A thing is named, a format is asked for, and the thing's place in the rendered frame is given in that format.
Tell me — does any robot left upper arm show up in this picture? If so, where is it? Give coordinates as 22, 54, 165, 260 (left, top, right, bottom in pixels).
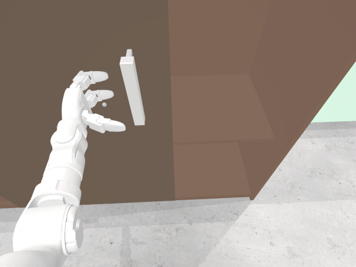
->
0, 204, 83, 267

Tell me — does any left robot hand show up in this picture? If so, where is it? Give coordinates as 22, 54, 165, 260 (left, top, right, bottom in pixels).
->
62, 71, 126, 133

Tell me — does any robot left forearm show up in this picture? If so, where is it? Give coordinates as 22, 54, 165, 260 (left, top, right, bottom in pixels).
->
13, 118, 88, 252

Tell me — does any handle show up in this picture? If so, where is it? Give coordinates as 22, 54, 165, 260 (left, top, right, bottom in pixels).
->
120, 49, 145, 126

